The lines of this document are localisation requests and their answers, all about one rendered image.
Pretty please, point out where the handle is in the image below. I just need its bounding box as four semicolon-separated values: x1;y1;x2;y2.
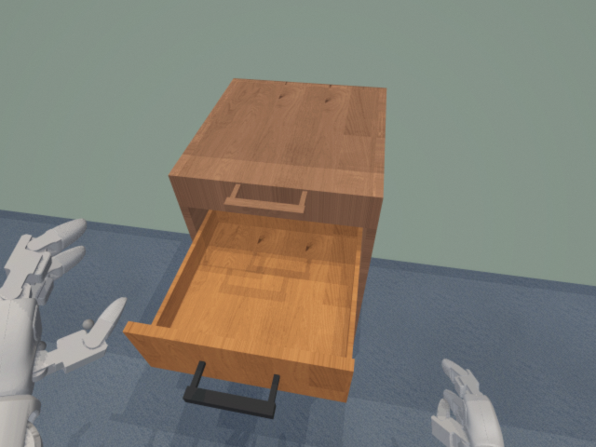
183;361;280;419
224;197;305;221

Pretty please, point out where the cabinet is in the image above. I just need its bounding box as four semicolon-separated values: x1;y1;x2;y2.
169;78;386;344

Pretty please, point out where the robot left forearm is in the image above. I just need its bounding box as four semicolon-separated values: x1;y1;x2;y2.
0;395;43;447

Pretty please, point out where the robot right hand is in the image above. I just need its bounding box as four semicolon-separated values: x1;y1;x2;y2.
431;359;505;447

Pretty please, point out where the robot left hand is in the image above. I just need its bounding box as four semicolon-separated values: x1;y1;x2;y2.
0;219;128;397

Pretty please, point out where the drawer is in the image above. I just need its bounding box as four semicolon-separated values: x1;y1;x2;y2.
123;210;363;403

